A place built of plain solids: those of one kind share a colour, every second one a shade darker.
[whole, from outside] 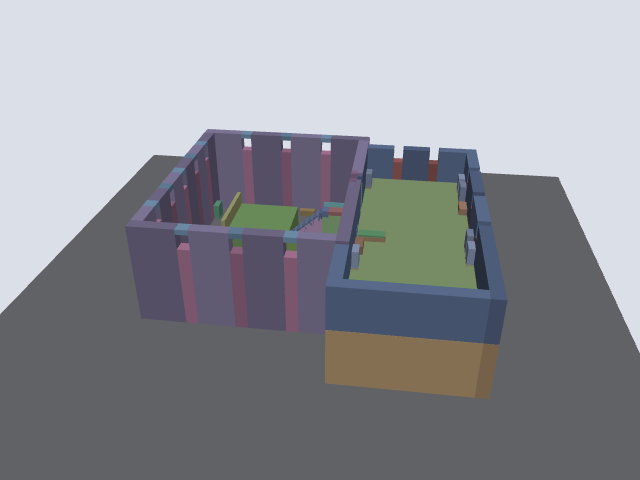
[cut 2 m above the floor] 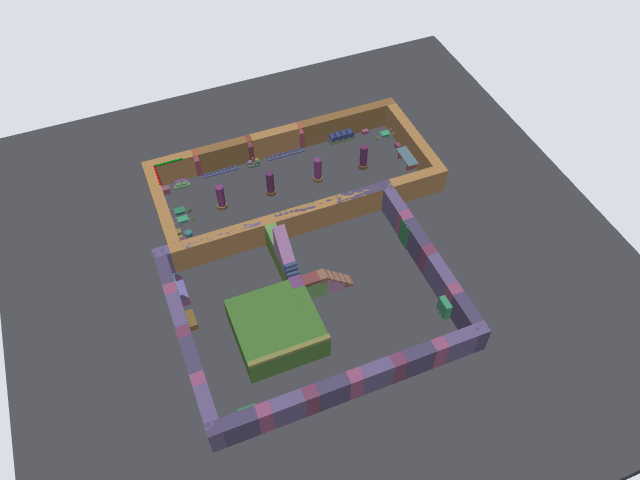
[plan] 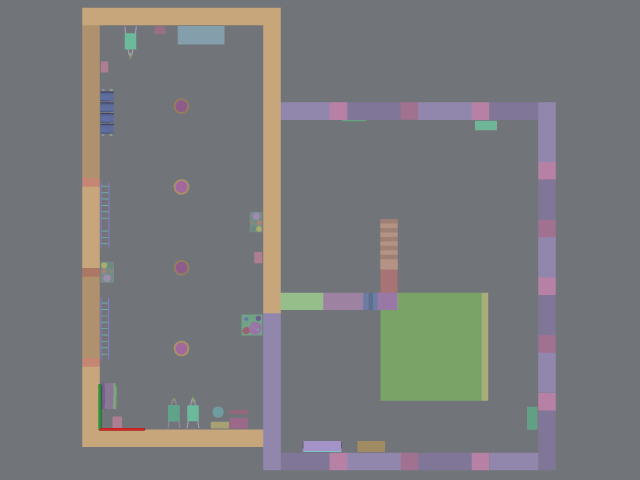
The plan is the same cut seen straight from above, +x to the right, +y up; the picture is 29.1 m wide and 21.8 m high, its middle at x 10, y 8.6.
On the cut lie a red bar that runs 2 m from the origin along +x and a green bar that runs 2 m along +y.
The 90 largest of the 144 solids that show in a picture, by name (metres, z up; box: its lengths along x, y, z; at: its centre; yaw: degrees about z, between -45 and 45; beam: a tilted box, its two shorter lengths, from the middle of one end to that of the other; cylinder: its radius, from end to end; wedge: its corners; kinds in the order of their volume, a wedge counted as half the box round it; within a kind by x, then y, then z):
{
 "wall_vestibule_1": {"box": [0.8, 7.13, 7.07], "at": [7.82, 1.71, 3.23]},
 "wall_vestibule_2": {"box": [0.8, 8.5, 7.07], "at": [7.82, 10.6, 3.23]},
 "wall_vestibule_3": {"box": [3.01, 0.8, 7.07], "at": [8.93, -1.46, 3.23]},
 "wall_vestibule_4": {"box": [3.01, 0.8, 7.07], "at": [8.93, 14.45, 3.23]},
 "wall_vestibule_5": {"box": [2.43, 0.8, 7.07], "at": [12.45, -1.46, 3.23]},
 "wall_vestibule_6": {"box": [2.43, 0.8, 7.07], "at": [12.45, 14.45, 3.23]},
 "wall_vestibule_7": {"box": [2.43, 0.8, 7.07], "at": [15.68, -1.46, 3.23]},
 "wall_vestibule_8": {"box": [2.43, 0.8, 7.07], "at": [15.68, 14.45, 3.23]},
 "wall_vestibule_9": {"box": [3.01, 0.8, 7.07], "at": [19.2, -1.46, 3.23]},
 "wall_vestibule_10": {"box": [3.01, 0.8, 7.07], "at": [19.2, 14.45, 3.23]},
 "wall_vestibule_11": {"box": [0.8, 2.71, 7.07], "at": [20.31, -0.5, 3.23]},
 "wall_vestibule_12": {"box": [0.8, 1.82, 7.07], "at": [20.31, 2.57, 3.23]},
 "wall_vestibule_13": {"box": [0.8, 1.82, 7.07], "at": [20.31, 5.19, 3.23]},
 "wall_vestibule_14": {"box": [0.8, 1.82, 7.07], "at": [20.31, 7.81, 3.23]},
 "wall_vestibule_15": {"box": [0.8, 1.82, 7.07], "at": [20.31, 10.43, 3.23]},
 "wall_vestibule_16": {"box": [0.8, 2.71, 7.07], "at": [20.31, 13.5, 3.23]},
 "wall_undercroft_1": {"box": [0.8, 3.64, 4.06], "at": [-0.4, 1.02, 1.73]},
 "wall_undercroft_2": {"box": [0.8, 3.69, 4.06], "at": [-0.4, 5.09, 1.73]},
 "wall_undercroft_3": {"box": [0.8, 3.69, 4.06], "at": [-0.4, 9.18, 1.73]},
 "wall_undercroft_4": {"box": [0.8, 7.73, 4.06], "at": [-0.4, 15.28, 1.73]},
 "wall_undercroft_5": {"box": [9.02, 0.8, 4.06], "at": [3.71, -0.4, 1.73]},
 "wall_undercroft_6": {"box": [9.02, 0.8, 4.06], "at": [3.71, 18.75, 1.73]},
 "wall_undercroft_7": {"box": [0.8, 19.95, 4.06], "at": [7.82, 9.18, 1.73]},
 "wall_dorter_1": {"box": [0.8, 3.57, 2.8], "at": [-0.4, 0.98, 5.17]},
 "wall_dorter_2": {"box": [0.8, 3.54, 2.8], "at": [-0.4, 5.09, 5.17]},
 "wall_dorter_3": {"box": [0.8, 3.54, 2.8], "at": [-0.4, 9.18, 5.17]},
 "wall_dorter_4": {"box": [0.8, 7.66, 2.8], "at": [-0.4, 15.32, 5.17]},
 "wall_dorter_5": {"box": [2.81, 0.8, 2.8], "at": [0.6, -0.4, 5.17]},
 "wall_dorter_6": {"box": [2.01, 0.8, 2.8], "at": [3.71, -0.4, 5.17]},
 "wall_dorter_7": {"box": [9.02, 0.8, 2.8], "at": [3.71, 18.75, 5.17]},
 "wall_dorter_8": {"box": [2.81, 0.8, 2.8], "at": [6.82, -0.4, 5.17]},
 "wall_dorter_9": {"box": [0.8, 6.22, 2.8], "at": [7.82, 2.31, 5.17]},
 "wall_dorter_10": {"box": [0.8, 12.95, 2.8], "at": [7.82, 12.68, 5.17]},
 "floor_dorter_1": {"box": [7.42, 18.35, 0.4], "at": [3.71, 9.18, 3.87]},
 "floor_podium_1": {"box": [4.91, 4.12, 2.07], "at": [15.19, 3.36, 0.73]},
 "floor_podium_2": {"box": [4.12, 0.78, 2.07], "at": [15.59, 5.81, 0.73]},
 "wall_vestibule_under_light_1": {"box": [0.8, 0.8, 5.72], "at": [10.83, -1.46, 2.56]},
 "wall_vestibule_under_light_2": {"box": [0.8, 0.8, 5.72], "at": [10.83, 14.45, 2.56]},
 "wall_vestibule_under_light_3": {"box": [0.8, 0.8, 5.72], "at": [14.06, -1.46, 2.56]},
 "wall_vestibule_under_light_4": {"box": [0.8, 0.8, 5.72], "at": [14.06, 14.45, 2.56]},
 "wall_vestibule_under_light_5": {"box": [0.8, 0.8, 5.72], "at": [17.29, -1.46, 2.56]},
 "wall_vestibule_under_light_6": {"box": [0.8, 0.8, 5.72], "at": [17.29, 14.45, 2.56]},
 "wall_vestibule_under_light_7": {"box": [0.8, 0.8, 5.72], "at": [20.31, 1.26, 2.56]},
 "wall_vestibule_under_light_8": {"box": [0.8, 0.8, 5.72], "at": [20.31, 3.88, 2.56]},
 "wall_vestibule_under_light_9": {"box": [0.8, 0.8, 5.72], "at": [20.31, 6.5, 2.56]},
 "wall_vestibule_under_light_10": {"box": [0.8, 0.8, 5.72], "at": [20.31, 9.12, 2.56]},
 "wall_vestibule_under_light_11": {"box": [0.8, 0.8, 5.72], "at": [20.31, 11.74, 2.56]},
 "mass_under_upper_1": {"box": [5.31, 0.78, 1.77], "at": [10.87, 5.81, 0.58]},
 "mass_under_head_1": {"box": [1.94, 0.78, 2.3], "at": [9.19, 5.81, 2.62]},
 "mass_under_head_2": {"box": [0.78, 1.51, 1.77], "at": [13.13, 6.96, 0.58]},
 "fill_under_steps_1": {"wedge": [[10.15, 5.42, 1.47], [10.15, 5.42, 3.86], [10.15, 6.2, 1.47], [10.15, 6.2, 3.86], [12.83, 5.42, 1.47], [12.83, 5.42, 1.53], [12.83, 6.2, 1.47], [12.83, 6.2, 1.53]]},
 "fill_under_steps_2": {"wedge": [[12.74, 7.7, -0.3], [12.74, 7.7, 1.56], [12.74, 9.77, -0.3], [12.74, 9.77, -0.24], [13.53, 7.7, -0.3], [13.53, 7.7, 1.56], [13.53, 9.77, -0.3], [13.53, 9.77, -0.24]]},
 "floor_dais_1": {"box": [7.42, 3.67, 0.13], "at": [3.71, 16.52, 4.13]},
 "aumbry_carcase_dorter_1": {"box": [0.41, 0.97, 1.17], "at": [0.25, 10.2, 4.75]},
 "aumbry_carcase_dorter_2": {"box": [0.44, 0.99, 1.18], "at": [0.26, 3.04, 4.75]},
 "aumbry_carcase_dorter_3": {"box": [0.44, 0.97, 1.13], "at": [0.26, 11.69, 4.73]},
 "aumbry_carcase_dorter_4": {"box": [0.46, 0.96, 1.12], "at": [0.27, 1.5, 4.72]},
 "aumbry_carcase_dorter_5": {"box": [0.44, 0.97, 1.12], "at": [7.16, 1.52, 4.72]},
 "aumbry_carcase_dorter_6": {"box": [0.42, 0.94, 1.17], "at": [7.17, 13.08, 4.74]},
 "wall_dorter_under_light_1": {"box": [0.7, 0.8, 1.75], "at": [2.35, -0.4, 4.64]},
 "wall_dorter_under_light_2": {"box": [0.7, 0.8, 1.75], "at": [5.07, -0.4, 4.64]},
 "wall_undercroft_over_light_1": {"box": [0.8, 0.4, 1.81], "at": [-0.4, 3.04, 2.86]},
 "wall_undercroft_over_light_2": {"box": [0.8, 0.4, 1.81], "at": [-0.4, 7.13, 2.86]},
 "wall_undercroft_over_light_3": {"box": [0.8, 0.4, 1.81], "at": [-0.4, 11.22, 2.86]},
 "wall_undercroft_under_light_1": {"box": [0.8, 0.4, 1.75], "at": [-0.4, 3.04, 0.57]},
 "wall_undercroft_under_light_2": {"box": [0.8, 0.4, 1.75], "at": [-0.4, 7.13, 0.57]},
 "wall_undercroft_under_light_3": {"box": [0.8, 0.4, 1.75], "at": [-0.4, 11.22, 0.57]},
 "pier_undercroft_1": {"cylinder": 0.27, "from": [3.71, 3.67, 0.27], "to": [3.71, 3.67, 2.05]},
 "pier_undercroft_2": {"cylinder": 0.27, "from": [3.71, 7.34, 0.24], "to": [3.71, 7.34, 2.05]},
 "pier_undercroft_3": {"cylinder": 0.27, "from": [3.71, 11.01, 0.28], "to": [3.71, 11.01, 2.05]},
 "pier_undercroft_4": {"cylinder": 0.27, "from": [3.71, 14.68, 0.29], "to": [3.71, 14.68, 2.05]},
 "wall_vestibule_over_light_1": {"box": [0.8, 0.8, 0.35], "at": [10.83, -1.46, 6.59]},
 "wall_vestibule_over_light_2": {"box": [0.8, 0.8, 0.35], "at": [10.83, 14.45, 6.59]},
 "wall_vestibule_over_light_3": {"box": [0.8, 0.8, 0.35], "at": [14.06, -1.46, 6.59]},
 "wall_vestibule_over_light_4": {"box": [0.8, 0.8, 0.35], "at": [14.06, 14.45, 6.59]},
 "wall_vestibule_over_light_5": {"box": [0.8, 0.8, 0.35], "at": [17.29, -1.46, 6.59]},
 "wall_vestibule_over_light_6": {"box": [0.8, 0.8, 0.35], "at": [17.29, 14.45, 6.59]},
 "wall_vestibule_over_light_7": {"box": [0.8, 0.8, 0.35], "at": [20.31, 11.74, 6.59]},
 "parapet_podium_1": {"box": [0.3, 4.91, 1.0], "at": [17.5, 3.75, 2.27]},
 "aumbry_carcase_vestibule_1": {"box": [0.99, 0.42, 1.13], "at": [17.54, 13.8, 0.65]},
 "aumbry_carcase_vestibule_2": {"box": [0.46, 1.03, 1.13], "at": [19.64, 0.51, 0.66]},
 "wall_wallhead_1": {"box": [0.45, 0.6, 3.0], "at": [8.0, 5.12, 5.27]},
 "chest_dorter_1": {"box": [0.54, 1.23, 0.48], "at": [0.3, 4.85, 4.31]},
 "chest_dorter_2": {"box": [0.55, 1.23, 0.58], "at": [7.11, 11.13, 4.36]},
 "floor_head_the_stone_1": {"box": [1.49, 0.78, 0.3], "at": [8.97, 5.81, 3.92]},
 "floor_head_the_stone_2": {"box": [0.78, 1.07, 0.3], "at": [13.13, 6.74, 1.62]},
 "bed_frame_dorter_1": {"box": [1.9, 0.76, 0.31], "at": [6.44, 9.63, 4.23]},
 "settle_locker_vestibule_1": {"box": [1.7, 0.46, 0.49], "at": [10.1, -0.75, 0.19]},
 "chest_vestibule_1": {"box": [1.25, 0.49, 0.54], "at": [12.33, -0.78, 0.22]},
 "floor_turn_1": {"box": [1.27, 0.78, 0.3], "at": [12.89, 5.81, 1.62]}
}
